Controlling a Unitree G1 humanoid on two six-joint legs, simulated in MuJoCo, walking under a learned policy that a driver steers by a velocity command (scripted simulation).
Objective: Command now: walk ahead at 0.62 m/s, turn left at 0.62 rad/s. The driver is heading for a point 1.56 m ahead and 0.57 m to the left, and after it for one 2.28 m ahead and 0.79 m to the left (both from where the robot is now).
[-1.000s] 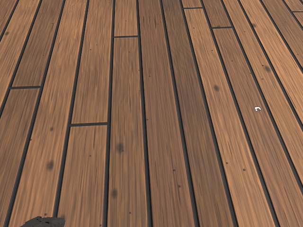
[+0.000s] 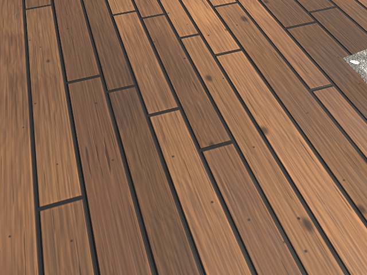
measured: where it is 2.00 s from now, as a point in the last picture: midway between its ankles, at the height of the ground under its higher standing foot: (158, 235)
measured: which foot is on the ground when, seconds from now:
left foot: up 0.00-0.22, down 0.24-0.82, up 0.84-1.00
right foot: down 0.00-0.20, up 0.22-0.78, down 0.80-1.00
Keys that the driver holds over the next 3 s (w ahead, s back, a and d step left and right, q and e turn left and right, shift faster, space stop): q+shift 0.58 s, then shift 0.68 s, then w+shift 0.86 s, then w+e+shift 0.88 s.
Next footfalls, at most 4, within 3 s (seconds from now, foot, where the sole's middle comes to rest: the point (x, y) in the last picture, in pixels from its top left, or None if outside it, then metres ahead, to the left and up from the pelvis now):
0.24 left None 0.38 0.08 -0.77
0.80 right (212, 272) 0.47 -0.06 -0.77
1.20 left None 0.30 0.05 -0.77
1.54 right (210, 253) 0.55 -0.06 -0.77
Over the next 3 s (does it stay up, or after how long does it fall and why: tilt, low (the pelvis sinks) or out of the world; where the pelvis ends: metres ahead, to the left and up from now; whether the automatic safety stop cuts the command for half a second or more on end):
stays up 1.44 0.70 -0.01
